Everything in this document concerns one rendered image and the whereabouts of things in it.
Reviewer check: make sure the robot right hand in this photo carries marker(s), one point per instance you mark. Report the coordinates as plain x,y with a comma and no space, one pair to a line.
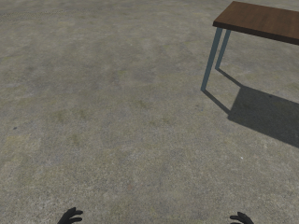
242,218

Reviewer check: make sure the robot left hand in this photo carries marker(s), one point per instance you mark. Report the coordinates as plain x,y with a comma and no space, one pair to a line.
66,218

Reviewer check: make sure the table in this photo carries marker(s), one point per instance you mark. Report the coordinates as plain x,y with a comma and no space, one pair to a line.
268,22

